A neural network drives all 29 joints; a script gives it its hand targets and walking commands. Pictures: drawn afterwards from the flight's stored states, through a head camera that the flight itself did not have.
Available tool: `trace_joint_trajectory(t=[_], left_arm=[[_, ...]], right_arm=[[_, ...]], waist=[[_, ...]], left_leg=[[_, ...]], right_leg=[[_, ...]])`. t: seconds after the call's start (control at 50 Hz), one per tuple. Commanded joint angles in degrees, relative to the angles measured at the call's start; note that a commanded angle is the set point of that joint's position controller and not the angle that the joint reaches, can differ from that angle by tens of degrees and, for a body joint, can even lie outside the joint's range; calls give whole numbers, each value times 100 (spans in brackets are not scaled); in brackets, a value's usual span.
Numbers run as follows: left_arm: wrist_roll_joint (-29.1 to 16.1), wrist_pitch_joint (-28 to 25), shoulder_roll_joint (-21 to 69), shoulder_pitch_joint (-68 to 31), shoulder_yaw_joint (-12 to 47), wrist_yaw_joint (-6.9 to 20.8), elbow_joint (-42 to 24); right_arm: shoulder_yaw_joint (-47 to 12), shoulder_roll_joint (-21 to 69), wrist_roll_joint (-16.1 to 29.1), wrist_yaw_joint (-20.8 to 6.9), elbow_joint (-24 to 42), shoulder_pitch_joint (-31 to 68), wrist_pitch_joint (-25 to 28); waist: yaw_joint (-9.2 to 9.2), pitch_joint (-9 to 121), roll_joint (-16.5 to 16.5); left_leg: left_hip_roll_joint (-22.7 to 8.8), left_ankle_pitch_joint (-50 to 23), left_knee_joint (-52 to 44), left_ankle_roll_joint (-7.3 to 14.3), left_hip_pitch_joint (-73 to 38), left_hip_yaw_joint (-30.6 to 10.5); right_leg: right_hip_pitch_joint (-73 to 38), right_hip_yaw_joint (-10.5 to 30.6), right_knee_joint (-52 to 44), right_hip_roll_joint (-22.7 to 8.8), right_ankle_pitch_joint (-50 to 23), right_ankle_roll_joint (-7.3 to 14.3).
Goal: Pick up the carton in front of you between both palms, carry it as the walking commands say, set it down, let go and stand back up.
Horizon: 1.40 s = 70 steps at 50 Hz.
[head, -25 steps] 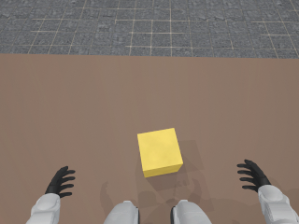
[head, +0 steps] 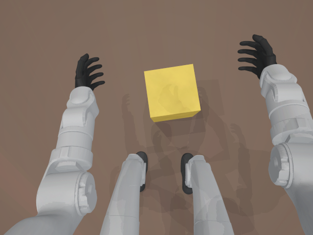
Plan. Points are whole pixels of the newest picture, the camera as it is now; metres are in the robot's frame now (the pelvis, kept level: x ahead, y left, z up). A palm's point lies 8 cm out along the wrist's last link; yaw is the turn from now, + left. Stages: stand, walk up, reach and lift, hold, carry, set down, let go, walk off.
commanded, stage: reach and lift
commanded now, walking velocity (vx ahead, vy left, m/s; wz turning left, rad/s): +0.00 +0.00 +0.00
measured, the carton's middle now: (171, 96) +0.50 -0.01 -0.54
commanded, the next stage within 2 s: none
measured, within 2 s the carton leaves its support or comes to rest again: leaves its support in 1.88 s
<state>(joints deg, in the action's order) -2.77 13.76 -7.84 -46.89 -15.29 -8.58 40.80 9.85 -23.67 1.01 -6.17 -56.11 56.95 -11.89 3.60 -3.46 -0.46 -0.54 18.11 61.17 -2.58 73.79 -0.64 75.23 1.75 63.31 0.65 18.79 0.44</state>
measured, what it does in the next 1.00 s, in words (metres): lowers itself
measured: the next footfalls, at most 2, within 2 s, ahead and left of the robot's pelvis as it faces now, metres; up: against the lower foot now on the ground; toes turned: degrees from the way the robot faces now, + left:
none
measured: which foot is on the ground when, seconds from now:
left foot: down 0.00-1.00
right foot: down 0.00-1.00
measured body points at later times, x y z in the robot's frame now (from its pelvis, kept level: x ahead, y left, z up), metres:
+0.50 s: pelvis +0.02 -0.01 -0.08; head +0.35 -0.02 +0.22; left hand +0.49 +0.19 -0.24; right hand +0.55 -0.19 -0.24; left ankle +0.09 +0.14 -0.63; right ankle +0.09 -0.11 -0.63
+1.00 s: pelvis -0.04 +0.01 -0.27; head +0.33 -0.01 -0.02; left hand +0.49 +0.19 -0.45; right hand +0.54 -0.19 -0.45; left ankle +0.09 +0.15 -0.63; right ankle +0.08 -0.11 -0.63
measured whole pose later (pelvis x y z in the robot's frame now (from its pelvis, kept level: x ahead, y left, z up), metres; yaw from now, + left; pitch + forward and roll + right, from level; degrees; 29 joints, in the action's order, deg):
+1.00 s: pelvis -0.04 +0.01 -0.27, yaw +3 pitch +41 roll +4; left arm -9.6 5.2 -10.7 -76.1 -13.5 -11.2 56.2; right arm 1.3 -29.1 9.6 -0.2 -69.5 85.9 -4.7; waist 2.3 -15.5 1.7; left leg 3.7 29.3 116.6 -4.8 128.8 -1.1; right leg 130.6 4.2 119.5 1.9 30.0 -1.1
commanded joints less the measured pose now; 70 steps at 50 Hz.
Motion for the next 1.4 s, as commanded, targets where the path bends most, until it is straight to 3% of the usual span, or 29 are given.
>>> trace_joint_trajectory(t=[0.0,0.12,0.26,0.38,0.54,0.7,0.8,0.9,1.04,1.14,1.18,1.3,1.38], left_arm=[[83,-101,-493,-1852,-287,-89,-441],[372,-158,-312,-2607,-736,-93,-295],[763,-568,-38,-2151,-1069,127,-418],[843,-994,49,-1699,-1145,251,-124],[161,-1195,-294,-1946,-500,22,-9],[-579,-982,-647,-2729,57,-245,-208],[-735,-830,-758,-3404,174,-324,194],[-667,-895,-859,-3917,122,-289,863],[-807,-1148,-1029,-4487,251,-242,1287],[-1212,-1237,-872,-4510,645,-167,1538],[-1214,-1267,-966,-4480,664,-144,1507],[-1092,-1324,-1018,-4094,578,-193,1675],[-957,-1355,-981,-4080,474,-194,1710]], right_arm=[[179,-908,-68,-13,193,2258,112],[386,-899,-375,9,-233,3273,146],[716,-347,-791,67,0,2967,432],[830,108,-858,237,99,2257,738],[226,-314,-150,544,382,2397,927],[-429,-965,622,635,494,3258,842],[-583,-1111,762,621,-10,3849,706],[-714,-1200,820,593,-727,4220,758],[-1043,-1360,1076,678,-994,4829,998],[-1127,-1364,1164,795,-769,4842,1117],[-1089,-1257,1131,840,-732,4734,1113],[-1153,-884,1180,854,-798,4343,1074],[-1123,-774,1123,824,-865,4284,1077]], waist=[[101,4868,-462],[190,5608,-607],[138,6056,-803],[-23,5790,-688],[-140,6763,-529],[-166,7225,-550],[-161,6455,-579],[-113,5511,-478],[-101,5379,-454],[-397,5355,-487],[-426,5430,-517],[-192,5424,-523],[-158,5122,-499]], left_leg=[[378,-88,-428,-185,-1549,517],[462,-216,-252,-200,-1063,625],[546,-1236,11,-181,-66,639],[553,-1488,948,-241,1278,592],[573,-1730,2541,-298,1780,584],[526,-1157,3752,-266,1432,586],[424,-117,4180,-250,1946,622],[341,250,4626,-233,2262,593],[311,-86,5243,-216,2268,568],[370,-392,5529,-192,2472,572],[391,-451,5604,-195,2534,593],[443,-601,5590,-185,2655,635],[450,-557,5538,-170,2722,588]], right_leg=[[-2355,-145,-696,207,-152,-152],[-2338,-114,-522,243,-366,-136],[-2638,7,-47,284,-2154,-175],[-1591,151,918,201,-2935,-156],[-327,41,2486,196,-2789,-217],[690,-204,3610,140,-1346,-243],[1261,-205,4006,21,-246,-193],[1933,-129,4355,-93,302,-146],[1892,-33,4922,-154,-36,-119],[1594,-55,5169,-135,-623,-134],[1402,-52,5214,-117,-802,-163],[1371,-34,5256,-57,-943,-196],[1796,-38,5200,-53,-747,-197]])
